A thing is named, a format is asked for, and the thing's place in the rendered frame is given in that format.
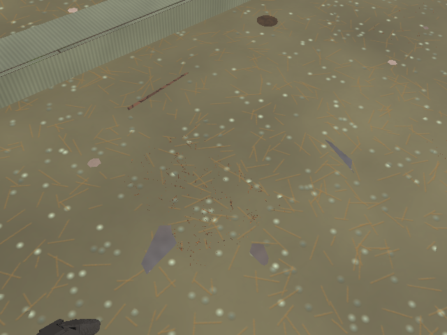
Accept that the robot left hand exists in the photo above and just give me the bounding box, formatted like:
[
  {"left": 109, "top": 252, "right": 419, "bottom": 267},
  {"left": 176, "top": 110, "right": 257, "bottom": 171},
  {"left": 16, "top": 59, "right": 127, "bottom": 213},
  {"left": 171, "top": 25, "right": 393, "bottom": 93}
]
[{"left": 37, "top": 319, "right": 101, "bottom": 335}]

